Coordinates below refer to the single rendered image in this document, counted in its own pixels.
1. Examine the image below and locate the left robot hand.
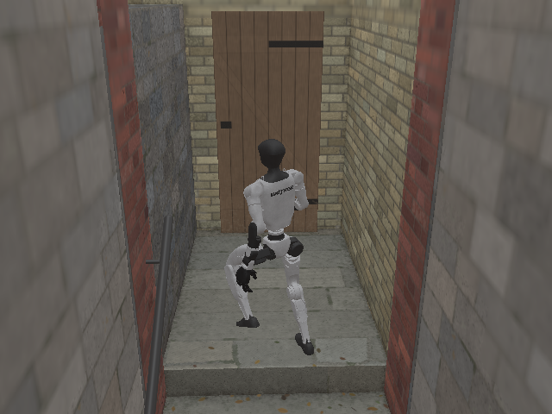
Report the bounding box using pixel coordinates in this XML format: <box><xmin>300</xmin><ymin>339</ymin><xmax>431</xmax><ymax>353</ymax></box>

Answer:
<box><xmin>235</xmin><ymin>267</ymin><xmax>257</xmax><ymax>292</ymax></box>

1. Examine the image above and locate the left robot foot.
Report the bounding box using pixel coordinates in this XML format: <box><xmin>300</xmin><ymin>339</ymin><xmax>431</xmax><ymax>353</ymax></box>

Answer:
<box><xmin>236</xmin><ymin>315</ymin><xmax>260</xmax><ymax>328</ymax></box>

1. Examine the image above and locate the left robot forearm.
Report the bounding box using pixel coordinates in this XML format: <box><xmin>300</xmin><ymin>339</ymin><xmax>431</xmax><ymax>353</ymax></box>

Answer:
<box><xmin>241</xmin><ymin>223</ymin><xmax>261</xmax><ymax>270</ymax></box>

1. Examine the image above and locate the robot right upper arm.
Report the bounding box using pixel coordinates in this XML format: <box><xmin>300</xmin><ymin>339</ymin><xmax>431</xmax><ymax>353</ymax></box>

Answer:
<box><xmin>287</xmin><ymin>169</ymin><xmax>309</xmax><ymax>210</ymax></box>

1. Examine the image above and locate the right robot thigh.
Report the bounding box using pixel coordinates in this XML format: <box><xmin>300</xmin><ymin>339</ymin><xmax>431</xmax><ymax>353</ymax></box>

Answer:
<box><xmin>282</xmin><ymin>236</ymin><xmax>304</xmax><ymax>300</ymax></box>

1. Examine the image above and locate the robot left upper arm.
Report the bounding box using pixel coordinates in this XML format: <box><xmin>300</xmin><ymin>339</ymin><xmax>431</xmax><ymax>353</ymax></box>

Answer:
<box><xmin>243</xmin><ymin>180</ymin><xmax>266</xmax><ymax>235</ymax></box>

